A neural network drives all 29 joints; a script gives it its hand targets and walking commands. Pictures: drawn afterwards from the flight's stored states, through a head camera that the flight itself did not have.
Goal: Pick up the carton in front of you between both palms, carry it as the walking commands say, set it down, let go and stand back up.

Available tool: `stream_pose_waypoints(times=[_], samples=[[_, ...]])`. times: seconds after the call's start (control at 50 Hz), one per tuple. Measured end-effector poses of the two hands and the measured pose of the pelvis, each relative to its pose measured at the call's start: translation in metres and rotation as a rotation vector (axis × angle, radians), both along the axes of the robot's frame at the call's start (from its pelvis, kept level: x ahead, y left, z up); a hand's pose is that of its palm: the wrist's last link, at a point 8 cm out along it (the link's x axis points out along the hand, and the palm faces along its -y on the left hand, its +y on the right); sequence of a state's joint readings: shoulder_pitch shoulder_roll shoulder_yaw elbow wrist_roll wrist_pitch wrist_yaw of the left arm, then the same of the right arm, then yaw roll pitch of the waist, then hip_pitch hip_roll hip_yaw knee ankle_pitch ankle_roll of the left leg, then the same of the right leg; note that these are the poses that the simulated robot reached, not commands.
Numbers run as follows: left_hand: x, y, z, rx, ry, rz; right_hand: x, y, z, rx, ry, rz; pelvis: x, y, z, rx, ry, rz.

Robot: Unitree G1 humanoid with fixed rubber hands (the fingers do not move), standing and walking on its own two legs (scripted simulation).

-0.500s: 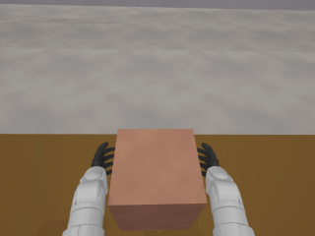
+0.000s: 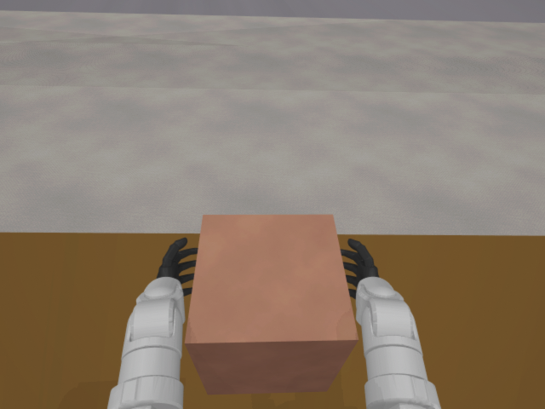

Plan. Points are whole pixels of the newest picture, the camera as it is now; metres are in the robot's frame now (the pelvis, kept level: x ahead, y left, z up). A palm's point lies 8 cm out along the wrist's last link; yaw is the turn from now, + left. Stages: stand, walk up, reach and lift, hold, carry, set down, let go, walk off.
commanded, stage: reach and lift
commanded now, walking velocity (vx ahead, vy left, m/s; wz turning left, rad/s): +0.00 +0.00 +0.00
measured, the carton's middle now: (268, 307) +0.30 +0.00 -0.04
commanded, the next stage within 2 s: hold in 0.56 s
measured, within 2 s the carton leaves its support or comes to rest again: neither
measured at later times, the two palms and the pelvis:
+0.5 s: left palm (168, 280) +0.31 +0.15 +0.04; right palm (366, 281) +0.30 -0.15 +0.04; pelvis +0.02 +0.00 +0.01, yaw +0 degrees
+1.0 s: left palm (163, 283) +0.29 +0.15 +0.05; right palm (370, 282) +0.29 -0.15 +0.05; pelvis +0.00 +0.00 +0.00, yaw +0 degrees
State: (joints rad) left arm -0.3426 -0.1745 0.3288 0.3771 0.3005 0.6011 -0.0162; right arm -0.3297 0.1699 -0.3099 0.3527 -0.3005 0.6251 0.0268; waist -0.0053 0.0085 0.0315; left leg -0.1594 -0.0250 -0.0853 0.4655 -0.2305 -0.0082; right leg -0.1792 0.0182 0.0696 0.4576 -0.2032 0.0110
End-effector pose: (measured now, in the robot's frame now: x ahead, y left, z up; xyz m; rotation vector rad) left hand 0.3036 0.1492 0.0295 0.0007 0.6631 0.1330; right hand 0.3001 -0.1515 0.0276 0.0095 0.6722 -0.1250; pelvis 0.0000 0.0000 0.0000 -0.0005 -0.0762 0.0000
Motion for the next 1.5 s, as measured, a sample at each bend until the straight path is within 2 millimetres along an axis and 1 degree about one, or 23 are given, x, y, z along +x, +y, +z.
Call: stream_pose_waypoints(times=[0.22,0.4,0.58,0.74,0.9,1.06,1.5], samples=[[0.005,0.000,0.005,0.024,0.006,-0.018,0.005,0.000,0.006,-0.027,0.005,0.018,0.013,0.000,0.004,-0.001,-0.004,0.000],[0.005,0.001,0.008,0.032,0.009,-0.027,0.004,0.001,0.009,-0.035,0.008,0.022,0.019,0.001,0.006,-0.001,-0.014,-0.002],[0.003,0.001,0.013,0.029,0.004,-0.027,0.001,0.001,0.013,-0.032,0.003,0.018,0.017,0.002,0.006,-0.001,-0.026,-0.003],[-0.005,0.003,0.028,0.027,-0.027,-0.018,-0.005,0.004,0.028,-0.031,-0.027,0.021,0.015,0.002,0.007,-0.001,-0.048,-0.004],[-0.011,0.003,0.025,0.016,-0.002,-0.009,-0.010,0.003,0.026,-0.020,-0.003,0.018,0.006,0.001,0.005,-0.001,-0.066,-0.002],[-0.010,0.002,0.026,0.007,-0.011,-0.003,-0.009,0.002,0.027,-0.010,-0.012,0.012,0.002,0.000,0.004,0.000,-0.066,-0.001],[-0.006,0.003,0.026,0.026,-0.006,-0.016,-0.004,0.003,0.027,-0.031,-0.007,0.026,0.013,0.000,0.006,-0.001,-0.058,-0.002]])
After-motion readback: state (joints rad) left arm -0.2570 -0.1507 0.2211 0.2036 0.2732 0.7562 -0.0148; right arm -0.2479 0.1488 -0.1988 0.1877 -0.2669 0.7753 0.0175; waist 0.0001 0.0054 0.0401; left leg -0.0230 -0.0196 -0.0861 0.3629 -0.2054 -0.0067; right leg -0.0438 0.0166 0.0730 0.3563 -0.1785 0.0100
